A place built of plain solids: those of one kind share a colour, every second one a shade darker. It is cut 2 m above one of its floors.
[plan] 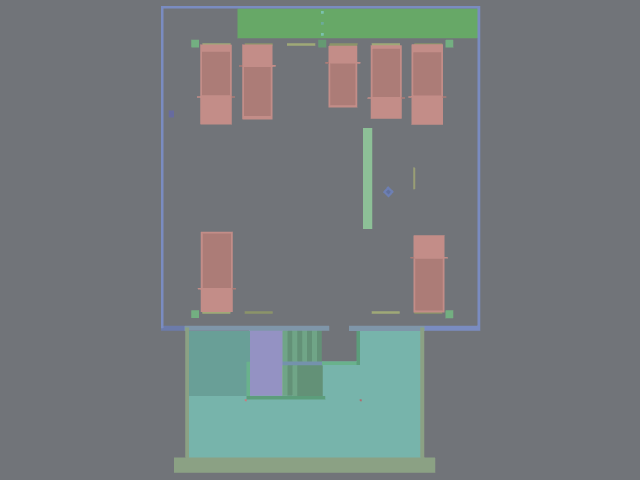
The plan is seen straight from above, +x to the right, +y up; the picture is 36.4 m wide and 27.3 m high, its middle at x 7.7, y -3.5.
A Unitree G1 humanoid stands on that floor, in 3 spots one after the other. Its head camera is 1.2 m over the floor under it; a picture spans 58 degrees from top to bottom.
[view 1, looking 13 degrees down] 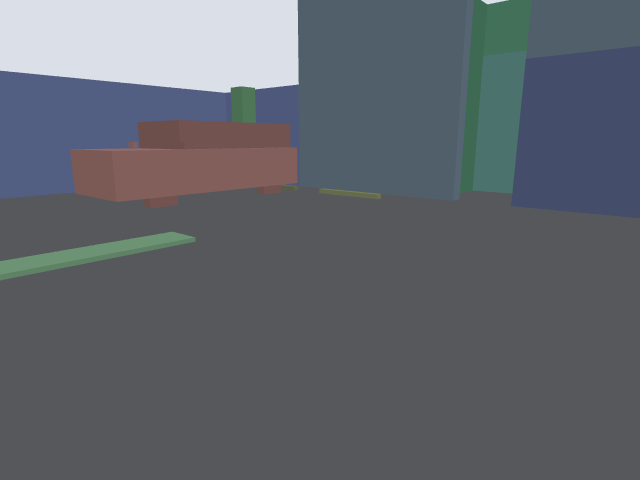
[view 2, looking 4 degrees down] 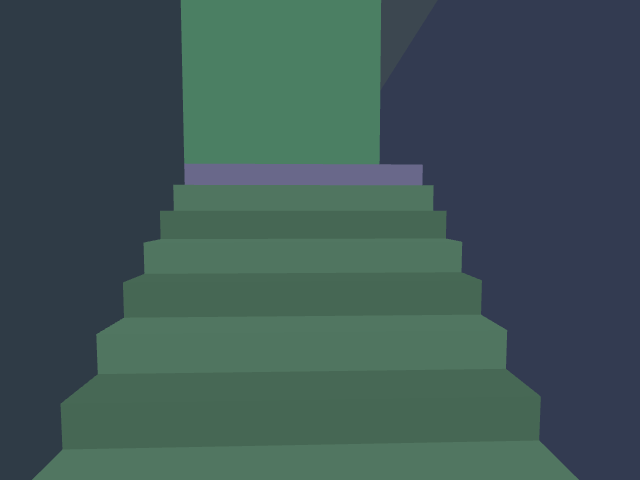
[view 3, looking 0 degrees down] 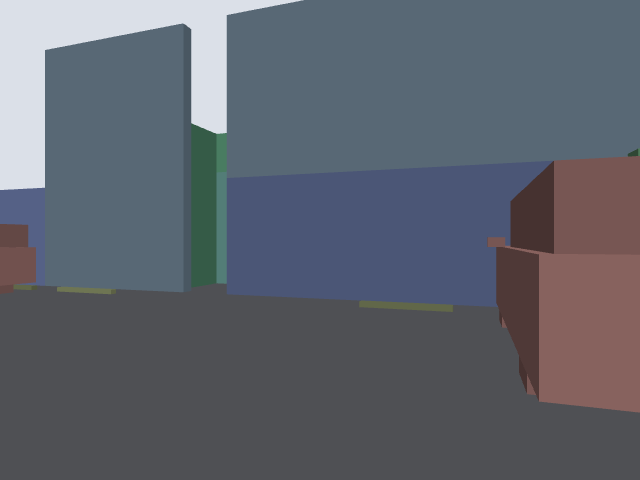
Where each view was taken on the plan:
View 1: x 5.66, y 0.00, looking -49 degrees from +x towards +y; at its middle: ground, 5.33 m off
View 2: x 8.77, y -9.54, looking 178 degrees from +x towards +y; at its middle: stair_step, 2.54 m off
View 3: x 3.16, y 0.00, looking -71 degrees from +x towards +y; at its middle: wall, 8.85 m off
